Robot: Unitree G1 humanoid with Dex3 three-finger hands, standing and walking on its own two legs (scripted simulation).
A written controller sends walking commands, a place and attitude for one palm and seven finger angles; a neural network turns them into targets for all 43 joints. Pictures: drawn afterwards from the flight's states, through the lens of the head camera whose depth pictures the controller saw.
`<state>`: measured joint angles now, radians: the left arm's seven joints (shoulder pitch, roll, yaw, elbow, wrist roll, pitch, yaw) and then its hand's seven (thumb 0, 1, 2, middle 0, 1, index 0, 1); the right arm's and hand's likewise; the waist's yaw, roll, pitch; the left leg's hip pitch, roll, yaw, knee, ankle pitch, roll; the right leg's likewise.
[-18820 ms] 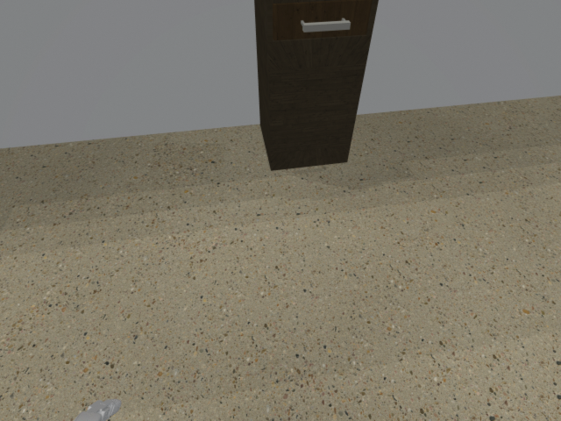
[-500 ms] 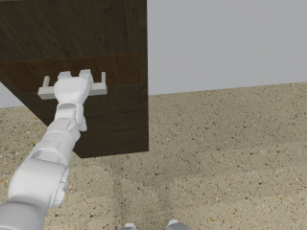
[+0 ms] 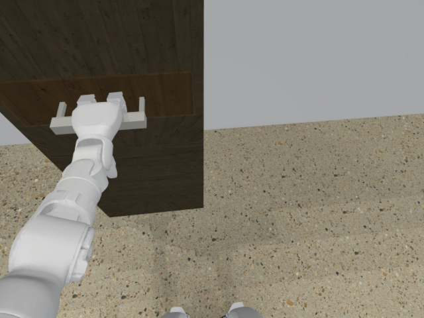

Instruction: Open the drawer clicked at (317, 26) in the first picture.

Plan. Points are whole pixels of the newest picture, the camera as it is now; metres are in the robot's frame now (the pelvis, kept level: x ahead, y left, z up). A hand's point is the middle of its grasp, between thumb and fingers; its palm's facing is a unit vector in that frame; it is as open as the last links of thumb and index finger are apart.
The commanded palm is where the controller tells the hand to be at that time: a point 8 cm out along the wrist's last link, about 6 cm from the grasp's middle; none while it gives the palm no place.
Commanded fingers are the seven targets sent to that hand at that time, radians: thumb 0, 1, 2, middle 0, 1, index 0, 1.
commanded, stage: close the thumb around the handle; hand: left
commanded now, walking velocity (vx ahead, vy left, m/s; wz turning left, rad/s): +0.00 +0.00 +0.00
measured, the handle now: (101, 113) +0.53 +0.21 +0.03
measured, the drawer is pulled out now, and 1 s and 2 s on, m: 0.00 0.00 0.05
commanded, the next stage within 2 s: pull the drawer open in 0.74 s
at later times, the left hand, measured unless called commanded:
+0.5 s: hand (107, 136) +0.48 +0.20 +0.01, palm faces -0.05 -0.04 -1.00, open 8.2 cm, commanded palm +0.46 +0.19 +0.06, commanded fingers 0.00 0.84 0.88 -0.40 -1.34 -0.40 -1.34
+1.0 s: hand (106, 137) +0.48 +0.20 +0.01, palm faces -0.06 -0.05 -1.00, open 5.7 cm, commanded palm +0.44 +0.20 +0.06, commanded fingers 0.00 0.90 0.90 -0.40 -1.35 -0.40 -1.35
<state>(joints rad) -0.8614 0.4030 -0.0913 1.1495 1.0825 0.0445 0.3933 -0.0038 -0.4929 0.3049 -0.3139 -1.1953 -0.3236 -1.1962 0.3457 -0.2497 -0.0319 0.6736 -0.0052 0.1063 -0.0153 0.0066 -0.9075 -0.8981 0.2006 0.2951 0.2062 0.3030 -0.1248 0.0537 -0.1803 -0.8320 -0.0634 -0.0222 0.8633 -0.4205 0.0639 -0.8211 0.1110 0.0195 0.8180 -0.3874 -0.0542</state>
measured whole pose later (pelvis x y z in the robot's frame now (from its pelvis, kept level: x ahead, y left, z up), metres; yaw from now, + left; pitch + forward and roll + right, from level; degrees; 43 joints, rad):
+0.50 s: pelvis +0.01 +0.00 +0.00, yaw -1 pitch +22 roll -2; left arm -0.80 0.40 -0.08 1.10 1.08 0.02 0.40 0.00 0.31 0.65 -0.37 -1.28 -0.38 -1.28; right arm 0.36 -0.25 -0.04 0.68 -0.01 0.12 -0.01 0.01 -0.91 -0.90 0.20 0.30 0.21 0.30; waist -0.11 0.06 -0.19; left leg -0.81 -0.06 -0.01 0.85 -0.43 0.07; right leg -0.80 0.11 0.03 0.80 -0.39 -0.05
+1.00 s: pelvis +0.01 +0.01 +0.00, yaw -2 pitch +22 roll -2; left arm -0.76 0.40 -0.06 1.04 1.08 0.02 0.38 0.00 0.69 0.79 -0.41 -1.34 -0.42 -1.34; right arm 0.35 -0.24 -0.04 0.66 -0.01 0.13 -0.01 0.01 -0.91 -0.90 0.20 0.30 0.21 0.30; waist -0.11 0.05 -0.19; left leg -0.78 -0.05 0.01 0.83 -0.43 0.08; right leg -0.78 0.12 0.05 0.79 -0.38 -0.04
